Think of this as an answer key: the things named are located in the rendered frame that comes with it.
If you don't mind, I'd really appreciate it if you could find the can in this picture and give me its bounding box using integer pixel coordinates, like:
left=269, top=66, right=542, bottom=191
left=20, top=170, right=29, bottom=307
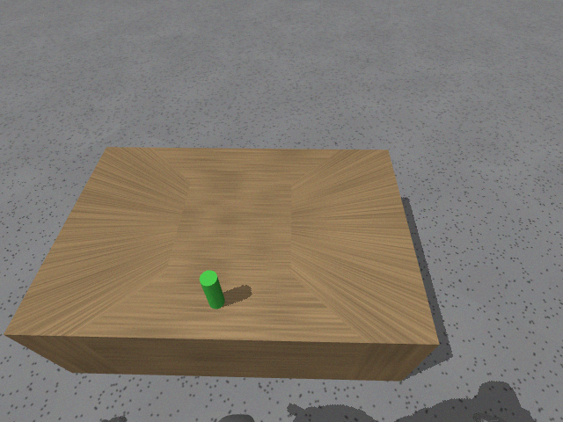
left=200, top=270, right=225, bottom=309

